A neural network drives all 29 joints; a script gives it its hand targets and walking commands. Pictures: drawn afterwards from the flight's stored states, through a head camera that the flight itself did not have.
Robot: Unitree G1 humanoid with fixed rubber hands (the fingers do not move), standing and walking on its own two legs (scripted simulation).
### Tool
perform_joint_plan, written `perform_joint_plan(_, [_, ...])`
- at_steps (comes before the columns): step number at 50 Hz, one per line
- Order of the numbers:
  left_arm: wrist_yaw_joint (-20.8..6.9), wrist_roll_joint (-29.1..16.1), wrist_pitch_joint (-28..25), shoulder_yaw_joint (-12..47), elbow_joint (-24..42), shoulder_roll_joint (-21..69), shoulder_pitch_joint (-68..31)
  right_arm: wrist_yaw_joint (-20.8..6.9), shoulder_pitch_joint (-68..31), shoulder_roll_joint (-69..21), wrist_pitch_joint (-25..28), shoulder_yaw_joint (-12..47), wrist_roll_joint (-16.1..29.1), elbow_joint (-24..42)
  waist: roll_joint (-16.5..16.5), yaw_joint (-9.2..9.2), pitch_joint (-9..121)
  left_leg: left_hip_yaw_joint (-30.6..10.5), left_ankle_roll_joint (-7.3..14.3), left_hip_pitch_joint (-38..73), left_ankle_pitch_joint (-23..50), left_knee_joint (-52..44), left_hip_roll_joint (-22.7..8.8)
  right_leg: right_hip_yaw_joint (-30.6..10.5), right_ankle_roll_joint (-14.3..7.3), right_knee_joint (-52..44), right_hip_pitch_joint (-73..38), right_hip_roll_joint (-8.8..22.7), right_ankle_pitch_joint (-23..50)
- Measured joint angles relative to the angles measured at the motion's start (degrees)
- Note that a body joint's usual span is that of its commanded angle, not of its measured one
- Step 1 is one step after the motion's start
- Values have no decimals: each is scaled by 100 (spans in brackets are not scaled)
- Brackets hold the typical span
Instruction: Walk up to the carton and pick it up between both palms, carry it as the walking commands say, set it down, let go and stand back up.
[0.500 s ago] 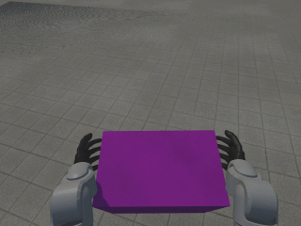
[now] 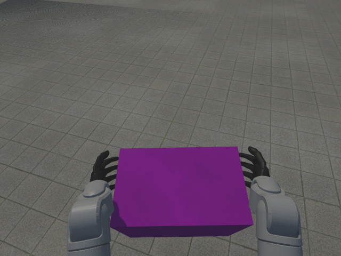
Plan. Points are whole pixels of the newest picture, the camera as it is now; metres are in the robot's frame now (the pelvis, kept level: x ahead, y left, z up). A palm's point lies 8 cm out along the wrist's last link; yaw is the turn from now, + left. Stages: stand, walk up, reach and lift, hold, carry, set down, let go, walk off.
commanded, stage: carry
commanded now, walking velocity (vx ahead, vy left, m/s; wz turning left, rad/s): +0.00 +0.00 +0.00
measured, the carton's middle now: (178, 196) +0.27 +0.00 -0.01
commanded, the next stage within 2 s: none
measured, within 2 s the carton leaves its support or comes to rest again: neither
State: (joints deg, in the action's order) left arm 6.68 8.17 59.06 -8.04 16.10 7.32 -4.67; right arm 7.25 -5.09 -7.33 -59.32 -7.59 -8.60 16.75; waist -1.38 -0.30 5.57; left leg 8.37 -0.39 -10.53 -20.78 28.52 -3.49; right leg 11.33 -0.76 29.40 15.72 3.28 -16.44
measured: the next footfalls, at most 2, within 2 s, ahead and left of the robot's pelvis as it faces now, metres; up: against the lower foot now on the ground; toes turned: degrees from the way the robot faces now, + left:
none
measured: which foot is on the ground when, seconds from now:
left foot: down 0.00-1.00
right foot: down 0.00-1.00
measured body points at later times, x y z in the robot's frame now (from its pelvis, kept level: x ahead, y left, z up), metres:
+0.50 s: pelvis -0.02 +0.01 +0.00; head -0.05 +0.01 +0.45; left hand +0.25 +0.18 +0.05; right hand +0.25 -0.17 +0.06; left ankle -0.07 +0.11 -0.74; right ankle -0.01 -0.10 -0.74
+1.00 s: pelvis -0.04 +0.01 +0.00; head -0.06 +0.01 +0.45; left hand +0.24 +0.19 +0.04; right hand +0.24 -0.16 +0.05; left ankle -0.07 +0.11 -0.74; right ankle -0.01 -0.10 -0.74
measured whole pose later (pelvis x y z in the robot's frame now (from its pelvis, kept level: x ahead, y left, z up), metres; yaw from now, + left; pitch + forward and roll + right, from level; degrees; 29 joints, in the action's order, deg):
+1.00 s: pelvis -0.04 +0.01 +0.00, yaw +0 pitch +1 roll +0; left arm 5.4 9.4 48.2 -9.6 4.6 7.3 -5.0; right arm 6.0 -5.1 -7.3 -47.6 -9.0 -9.3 4.6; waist -0.4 0.2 4.9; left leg 8.9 1.4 -12.9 -19.7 31.4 -2.3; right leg 10.6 -0.2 31.1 17.6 4.8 -14.2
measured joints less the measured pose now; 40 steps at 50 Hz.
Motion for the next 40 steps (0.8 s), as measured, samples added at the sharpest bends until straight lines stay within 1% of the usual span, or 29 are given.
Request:
perform_joint_plan(3, [-24, 26, -122, -13, -164, -1, 29, -28, 26, 2, 139, -5, -26, -186, 12, 16, 32, -6, 8, -19, -12, 69, -7, 4, -6, 35, 2, 1, 4])
perform_joint_plan(14, [-53, 48, -448, -49, -517, -4, 53, -48, 69, 5, 496, -39, -20, -552, 59, 14, 105, -4, 48, -89, 32, 145, 17, -3, 1, 65, 50, 35, 81])
perform_joint_plan(40, [-102, 95, -979, -126, -991, -4, 7, -101, 31, 5, 1059, -106, -51, -1061, 90, 46, -51, 35, 158, -222, 80, 292, 94, -55, 46, 168, 175, 129, 189])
